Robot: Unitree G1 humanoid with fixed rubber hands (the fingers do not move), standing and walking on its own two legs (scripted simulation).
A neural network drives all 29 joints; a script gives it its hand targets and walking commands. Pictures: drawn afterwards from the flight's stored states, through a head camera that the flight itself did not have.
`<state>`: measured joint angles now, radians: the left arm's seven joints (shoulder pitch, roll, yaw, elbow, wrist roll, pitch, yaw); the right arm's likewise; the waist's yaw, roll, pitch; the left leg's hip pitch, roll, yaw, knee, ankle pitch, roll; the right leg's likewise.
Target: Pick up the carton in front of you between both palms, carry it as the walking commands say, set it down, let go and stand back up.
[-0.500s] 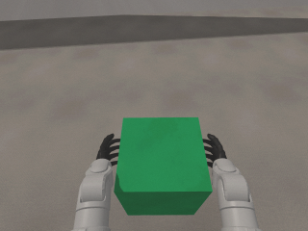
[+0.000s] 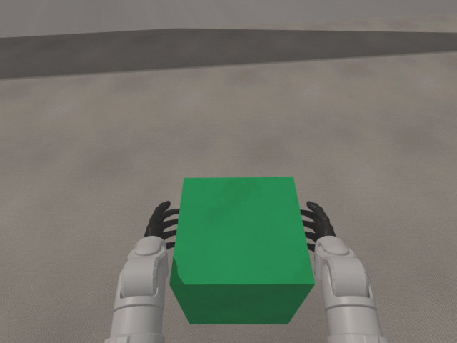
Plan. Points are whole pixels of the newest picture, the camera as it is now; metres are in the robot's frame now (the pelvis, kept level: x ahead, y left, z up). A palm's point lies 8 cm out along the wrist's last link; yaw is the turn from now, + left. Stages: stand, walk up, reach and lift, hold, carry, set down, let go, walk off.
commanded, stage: carry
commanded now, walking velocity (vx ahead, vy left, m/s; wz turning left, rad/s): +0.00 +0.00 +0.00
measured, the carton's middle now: (238, 254) +0.30 +0.00 -0.04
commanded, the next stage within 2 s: hold in 0.34 s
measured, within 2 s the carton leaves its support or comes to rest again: neither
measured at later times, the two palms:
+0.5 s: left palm (153, 251) +0.26 +0.15 +0.04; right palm (325, 251) +0.26 -0.15 +0.03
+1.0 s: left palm (147, 271) +0.23 +0.15 +0.05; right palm (327, 258) +0.25 -0.15 +0.04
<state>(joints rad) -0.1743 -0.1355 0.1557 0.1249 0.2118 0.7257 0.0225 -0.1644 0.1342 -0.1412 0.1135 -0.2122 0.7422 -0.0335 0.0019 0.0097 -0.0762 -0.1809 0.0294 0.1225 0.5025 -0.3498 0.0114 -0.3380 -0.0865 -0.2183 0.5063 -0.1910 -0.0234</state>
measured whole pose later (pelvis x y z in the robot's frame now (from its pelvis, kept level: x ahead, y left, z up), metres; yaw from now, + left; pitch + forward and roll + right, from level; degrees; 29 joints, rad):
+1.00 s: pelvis -0.06 -0.02 +0.00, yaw +5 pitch -9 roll +0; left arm -0.33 -0.17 0.30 0.37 0.28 0.63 -0.02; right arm -0.30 0.16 -0.26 0.28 -0.28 0.70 -0.01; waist 0.00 0.05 0.07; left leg -0.07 -0.02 -0.07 0.50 -0.28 0.01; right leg -0.17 0.03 0.00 0.46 -0.14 -0.02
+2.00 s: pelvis -0.07 -0.01 -0.19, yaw +8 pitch +45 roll +3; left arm -0.84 -0.12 0.45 0.62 0.18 0.20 0.11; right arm -0.86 -0.02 -0.43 0.66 -0.23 0.23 0.03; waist -0.04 0.05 -0.19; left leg -1.70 -0.11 -0.02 1.50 -0.57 -0.01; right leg -1.82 0.02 0.05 1.44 -0.40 0.01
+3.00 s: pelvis -0.11 -0.01 -0.38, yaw +11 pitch +40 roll +2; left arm -1.45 0.14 0.23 0.86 -0.06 0.24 0.24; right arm -1.47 -0.34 -0.31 0.91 -0.02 0.28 -0.02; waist -0.09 0.05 0.34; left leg -2.17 -0.17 0.00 2.19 -0.72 -0.04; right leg -2.30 -0.01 0.03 2.10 -0.50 0.00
